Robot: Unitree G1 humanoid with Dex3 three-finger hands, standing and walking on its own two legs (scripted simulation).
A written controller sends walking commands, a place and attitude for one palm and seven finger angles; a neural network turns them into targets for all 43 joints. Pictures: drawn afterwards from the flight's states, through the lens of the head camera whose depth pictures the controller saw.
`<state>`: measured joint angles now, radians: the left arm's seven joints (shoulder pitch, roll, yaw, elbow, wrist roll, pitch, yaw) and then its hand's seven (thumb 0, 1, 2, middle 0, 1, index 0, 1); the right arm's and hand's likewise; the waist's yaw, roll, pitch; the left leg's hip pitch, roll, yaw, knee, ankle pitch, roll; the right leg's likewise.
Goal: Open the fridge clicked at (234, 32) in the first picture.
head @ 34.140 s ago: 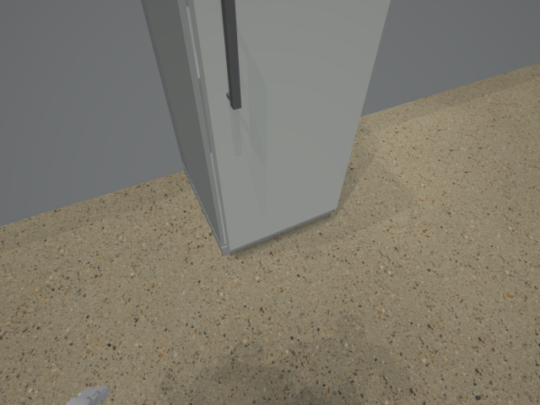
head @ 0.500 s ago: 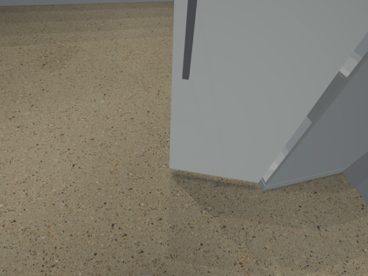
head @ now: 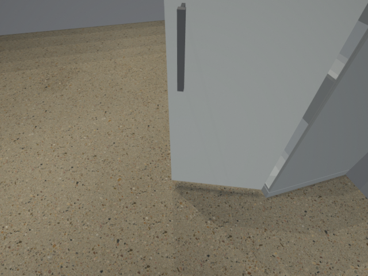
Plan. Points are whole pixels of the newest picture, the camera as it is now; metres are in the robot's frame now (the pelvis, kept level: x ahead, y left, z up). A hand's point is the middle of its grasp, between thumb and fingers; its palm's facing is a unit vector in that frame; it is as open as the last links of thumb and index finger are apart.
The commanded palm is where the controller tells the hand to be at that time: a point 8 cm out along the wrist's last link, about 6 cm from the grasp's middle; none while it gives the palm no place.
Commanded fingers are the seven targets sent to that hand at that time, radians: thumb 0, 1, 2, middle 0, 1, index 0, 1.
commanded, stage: let the arm hang, fingers relaxed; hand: left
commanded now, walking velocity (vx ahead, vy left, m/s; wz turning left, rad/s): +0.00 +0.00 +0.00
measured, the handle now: (181, 51) +0.71 +0.05 +0.14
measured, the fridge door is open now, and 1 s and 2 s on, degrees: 67 67 67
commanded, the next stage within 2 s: look to check the result in 0.14 s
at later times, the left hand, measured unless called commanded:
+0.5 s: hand out of the picture +0.01 +0.16 -0.18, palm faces +0.01 -0.99 -0.17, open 7.4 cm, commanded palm none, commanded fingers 0.00 0.90 0.90 -0.20 -0.30 -0.20 -0.30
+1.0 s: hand out of the picture +0.03 +0.16 -0.18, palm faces +0.01 -0.99 -0.17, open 7.4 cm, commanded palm none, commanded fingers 0.00 0.90 0.90 -0.20 -0.30 -0.20 -0.30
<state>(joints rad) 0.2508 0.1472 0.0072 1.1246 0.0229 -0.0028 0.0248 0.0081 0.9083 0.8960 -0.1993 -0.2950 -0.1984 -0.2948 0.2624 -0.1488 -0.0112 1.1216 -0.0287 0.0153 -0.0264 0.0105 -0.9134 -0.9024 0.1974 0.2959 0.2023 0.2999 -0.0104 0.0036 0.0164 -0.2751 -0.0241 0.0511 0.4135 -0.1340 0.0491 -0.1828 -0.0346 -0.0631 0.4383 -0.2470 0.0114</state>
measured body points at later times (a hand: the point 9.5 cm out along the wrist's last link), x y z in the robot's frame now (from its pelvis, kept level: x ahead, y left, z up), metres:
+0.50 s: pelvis +0.02 -0.01 +0.00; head +0.04 -0.01 +0.45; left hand +0.01 +0.21 -0.16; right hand +0.02 -0.23 -0.16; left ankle +0.06 +0.09 -0.74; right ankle -0.01 -0.13 -0.74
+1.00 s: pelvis +0.03 -0.01 +0.00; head +0.05 +0.00 +0.45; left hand +0.03 +0.21 -0.16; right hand +0.03 -0.23 -0.16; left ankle +0.06 +0.09 -0.74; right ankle -0.01 -0.13 -0.74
